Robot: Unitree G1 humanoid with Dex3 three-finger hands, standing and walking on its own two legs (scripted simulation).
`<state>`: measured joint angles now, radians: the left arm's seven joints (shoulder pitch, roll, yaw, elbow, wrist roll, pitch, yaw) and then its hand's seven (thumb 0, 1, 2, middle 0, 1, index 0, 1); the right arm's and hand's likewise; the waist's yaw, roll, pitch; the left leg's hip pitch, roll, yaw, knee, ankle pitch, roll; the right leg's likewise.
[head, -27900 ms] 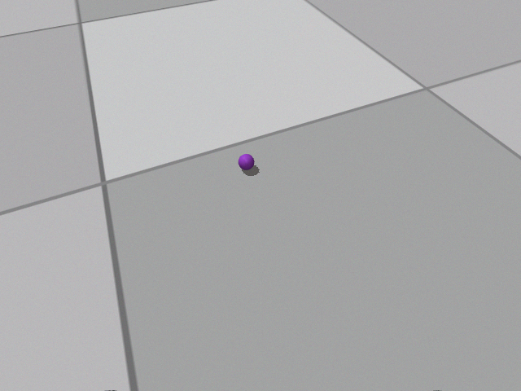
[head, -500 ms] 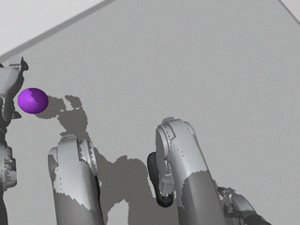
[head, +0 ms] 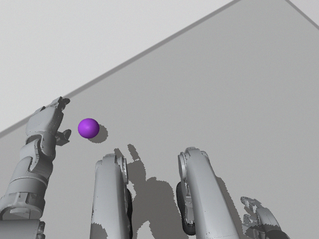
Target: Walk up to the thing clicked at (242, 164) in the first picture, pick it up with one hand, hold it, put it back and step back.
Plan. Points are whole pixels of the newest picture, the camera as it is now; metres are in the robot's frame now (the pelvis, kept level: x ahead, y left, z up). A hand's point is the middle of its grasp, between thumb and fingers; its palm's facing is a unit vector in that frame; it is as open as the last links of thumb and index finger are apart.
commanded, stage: home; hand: left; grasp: from above
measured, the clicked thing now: (88, 128) +0.47 +0.27 -0.40
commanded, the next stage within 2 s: none
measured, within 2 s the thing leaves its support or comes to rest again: neither
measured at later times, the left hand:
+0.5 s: hand (33, 181) +0.25 +0.21 +0.10, palm faces -0.01 -0.93 -0.37, open 7.4 cm
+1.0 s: hand out of the picture +0.22 +0.19 +0.22, palm faces +0.15 -0.97 -0.20, open 7.4 cm
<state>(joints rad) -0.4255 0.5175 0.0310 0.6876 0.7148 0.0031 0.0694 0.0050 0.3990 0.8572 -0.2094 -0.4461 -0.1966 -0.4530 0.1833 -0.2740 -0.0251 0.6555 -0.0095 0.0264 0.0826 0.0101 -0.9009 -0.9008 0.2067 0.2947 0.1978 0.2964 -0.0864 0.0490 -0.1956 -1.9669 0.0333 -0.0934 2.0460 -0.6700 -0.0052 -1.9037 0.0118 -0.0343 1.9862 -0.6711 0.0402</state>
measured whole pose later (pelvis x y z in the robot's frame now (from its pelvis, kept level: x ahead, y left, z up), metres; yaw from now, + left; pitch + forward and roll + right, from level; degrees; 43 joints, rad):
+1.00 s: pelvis +0.08 +0.00 +0.27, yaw +6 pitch +10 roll -3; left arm 0.52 0.22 0.04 -0.14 -0.06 0.47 0.02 0.01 0.91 0.90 -0.20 -0.30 -0.20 -0.30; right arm 0.29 -0.23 0.03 0.51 0.01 -0.22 -0.19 0.02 -0.90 -0.90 0.21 0.29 0.20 0.30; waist -0.05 0.05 -0.18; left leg -0.72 0.03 -0.06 1.02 -0.48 -0.02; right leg -0.65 -0.01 -0.05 0.95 -0.48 0.02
